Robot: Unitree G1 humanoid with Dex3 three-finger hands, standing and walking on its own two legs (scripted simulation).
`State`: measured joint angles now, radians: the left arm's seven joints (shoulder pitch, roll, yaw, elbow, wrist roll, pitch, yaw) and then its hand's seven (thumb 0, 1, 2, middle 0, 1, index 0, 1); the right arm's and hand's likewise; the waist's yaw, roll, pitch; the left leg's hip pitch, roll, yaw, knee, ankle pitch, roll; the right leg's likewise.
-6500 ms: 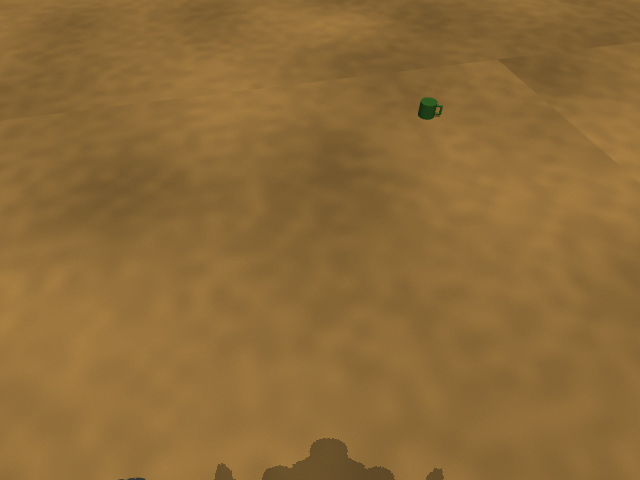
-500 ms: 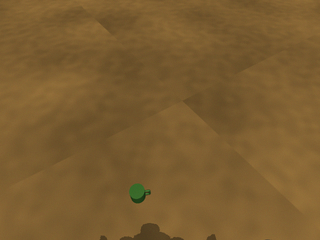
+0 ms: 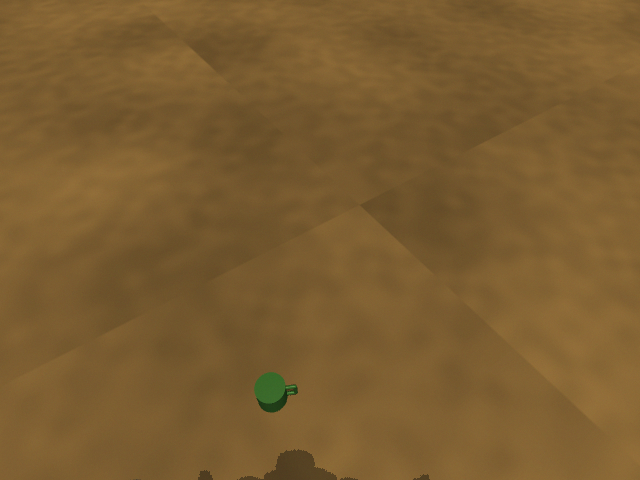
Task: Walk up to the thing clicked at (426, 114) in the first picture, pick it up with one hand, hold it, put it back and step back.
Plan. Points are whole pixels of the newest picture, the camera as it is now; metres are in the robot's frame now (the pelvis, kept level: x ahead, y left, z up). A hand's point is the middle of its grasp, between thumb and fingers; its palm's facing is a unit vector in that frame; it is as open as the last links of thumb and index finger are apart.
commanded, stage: stand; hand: left
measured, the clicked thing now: (276, 391) +0.47 +0.16 -0.74
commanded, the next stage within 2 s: none
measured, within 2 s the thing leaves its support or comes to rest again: neither
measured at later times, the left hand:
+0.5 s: hand out of the picture +0.08 +0.25 -0.15, palm faces +0.00 -0.94 -0.34, open 7.4 cm
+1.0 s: hand out of the picture +0.08 +0.25 -0.16, palm faces +0.00 -0.94 -0.34, open 7.4 cm
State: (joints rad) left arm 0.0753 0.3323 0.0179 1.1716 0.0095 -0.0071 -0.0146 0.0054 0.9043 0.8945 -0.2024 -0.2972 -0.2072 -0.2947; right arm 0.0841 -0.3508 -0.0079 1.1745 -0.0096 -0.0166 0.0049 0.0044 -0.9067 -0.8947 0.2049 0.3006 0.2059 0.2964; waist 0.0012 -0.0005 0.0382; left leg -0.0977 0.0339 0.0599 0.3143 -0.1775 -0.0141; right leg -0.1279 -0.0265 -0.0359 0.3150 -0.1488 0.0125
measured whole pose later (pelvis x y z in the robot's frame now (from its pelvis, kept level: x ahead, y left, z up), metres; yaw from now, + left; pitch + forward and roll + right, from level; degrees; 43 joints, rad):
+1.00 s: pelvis +0.01 +0.00 +0.00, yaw +1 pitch -2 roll +0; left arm 0.11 0.34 0.00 1.14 0.01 -0.02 -0.01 0.01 0.90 0.89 -0.20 -0.30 -0.21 -0.29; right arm 0.10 -0.35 0.00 1.14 -0.01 -0.01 0.01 0.00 -0.91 -0.89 0.20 0.30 0.21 0.30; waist 0.00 0.01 0.04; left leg -0.09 0.04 0.04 0.31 -0.19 -0.02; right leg -0.11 -0.03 -0.06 0.31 -0.17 0.01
